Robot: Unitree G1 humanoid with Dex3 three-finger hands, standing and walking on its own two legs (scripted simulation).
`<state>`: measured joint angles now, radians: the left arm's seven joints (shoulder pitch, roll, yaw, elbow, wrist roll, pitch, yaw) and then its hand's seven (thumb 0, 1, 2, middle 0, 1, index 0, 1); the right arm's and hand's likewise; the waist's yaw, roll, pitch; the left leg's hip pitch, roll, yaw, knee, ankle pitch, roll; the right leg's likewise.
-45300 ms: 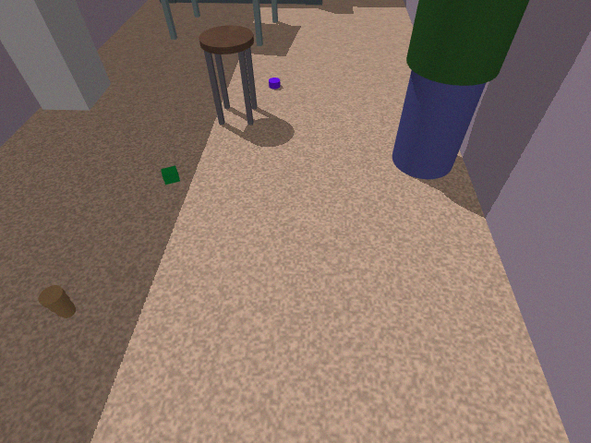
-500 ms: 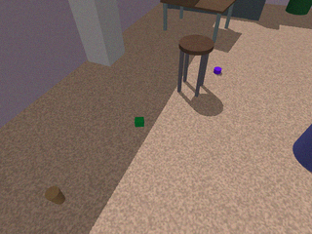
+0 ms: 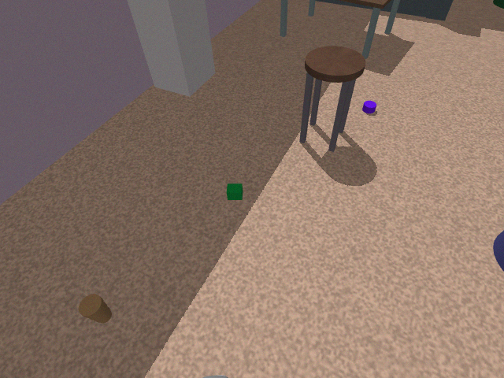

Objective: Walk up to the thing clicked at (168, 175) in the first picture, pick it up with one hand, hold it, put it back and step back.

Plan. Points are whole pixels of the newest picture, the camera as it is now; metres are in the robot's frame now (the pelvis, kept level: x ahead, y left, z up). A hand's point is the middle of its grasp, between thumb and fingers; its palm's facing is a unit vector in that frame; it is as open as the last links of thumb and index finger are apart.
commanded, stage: step back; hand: left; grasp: from above
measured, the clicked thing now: (234, 191) +1.05 +0.16 -0.73
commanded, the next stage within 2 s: stand in 0.26 s
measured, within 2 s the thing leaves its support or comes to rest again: neither
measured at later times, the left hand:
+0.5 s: hand out of the picture +0.13 +0.26 -0.13, palm faces -0.06 -0.94 -0.34, open 7.4 cm
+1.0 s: hand out of the picture +0.10 +0.27 -0.14, palm faces -0.10 -0.94 -0.33, open 7.4 cm
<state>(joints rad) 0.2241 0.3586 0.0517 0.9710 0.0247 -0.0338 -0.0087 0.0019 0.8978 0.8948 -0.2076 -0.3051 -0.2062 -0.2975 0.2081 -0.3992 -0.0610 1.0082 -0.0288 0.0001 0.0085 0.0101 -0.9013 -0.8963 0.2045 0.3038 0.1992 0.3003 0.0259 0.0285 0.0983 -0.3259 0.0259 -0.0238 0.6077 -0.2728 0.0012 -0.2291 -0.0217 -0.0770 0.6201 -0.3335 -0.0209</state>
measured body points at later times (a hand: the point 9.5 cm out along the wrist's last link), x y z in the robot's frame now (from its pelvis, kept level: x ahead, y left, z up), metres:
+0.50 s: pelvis +0.02 +0.02 +0.02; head +0.03 +0.02 +0.47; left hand +0.13 +0.31 -0.11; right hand +0.13 -0.28 -0.11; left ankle +0.07 +0.14 -0.73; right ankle +0.00 -0.11 -0.73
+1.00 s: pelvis +0.02 +0.03 +0.02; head +0.02 +0.03 +0.47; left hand +0.10 +0.32 -0.12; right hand +0.06 -0.28 -0.11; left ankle +0.07 +0.14 -0.73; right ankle +0.00 -0.11 -0.73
